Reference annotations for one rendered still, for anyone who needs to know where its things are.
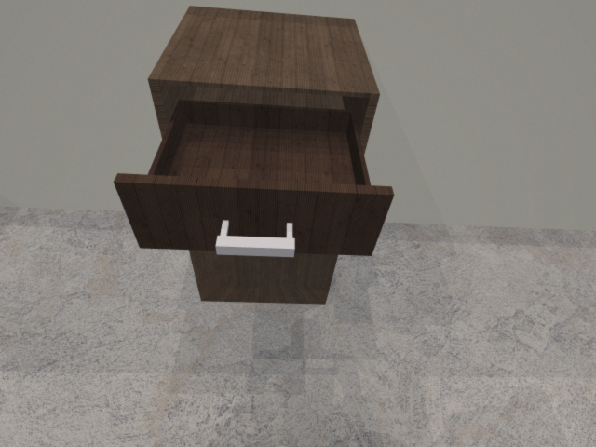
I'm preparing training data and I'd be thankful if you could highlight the handle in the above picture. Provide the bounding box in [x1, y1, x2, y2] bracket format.
[215, 220, 295, 257]

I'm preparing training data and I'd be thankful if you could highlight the drawer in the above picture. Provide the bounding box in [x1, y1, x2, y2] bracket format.
[114, 100, 394, 256]

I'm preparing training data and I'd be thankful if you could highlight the cabinet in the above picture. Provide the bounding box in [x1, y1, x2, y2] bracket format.
[148, 6, 380, 305]

